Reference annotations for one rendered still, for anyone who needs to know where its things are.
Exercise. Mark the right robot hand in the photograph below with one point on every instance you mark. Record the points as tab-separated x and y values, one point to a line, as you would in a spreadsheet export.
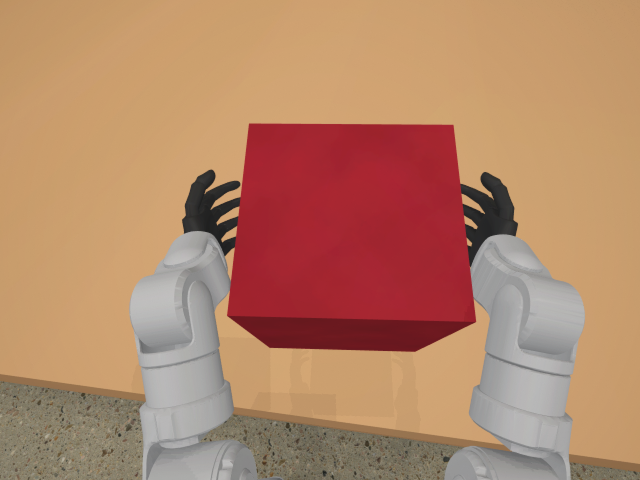
498	217

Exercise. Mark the robot left forearm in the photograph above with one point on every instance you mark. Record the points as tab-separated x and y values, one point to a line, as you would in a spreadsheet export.
172	315

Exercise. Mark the robot right forearm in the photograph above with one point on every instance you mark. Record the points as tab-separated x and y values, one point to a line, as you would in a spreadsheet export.
535	324

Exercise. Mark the carton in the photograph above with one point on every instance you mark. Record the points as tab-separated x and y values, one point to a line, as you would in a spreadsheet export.
351	237

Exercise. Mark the robot right upper arm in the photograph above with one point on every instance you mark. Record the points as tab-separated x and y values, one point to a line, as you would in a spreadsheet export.
480	463

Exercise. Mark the robot left upper arm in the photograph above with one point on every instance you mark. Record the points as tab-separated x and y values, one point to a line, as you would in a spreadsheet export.
214	460

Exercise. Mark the left robot hand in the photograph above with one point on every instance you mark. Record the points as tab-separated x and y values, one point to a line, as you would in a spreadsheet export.
199	217

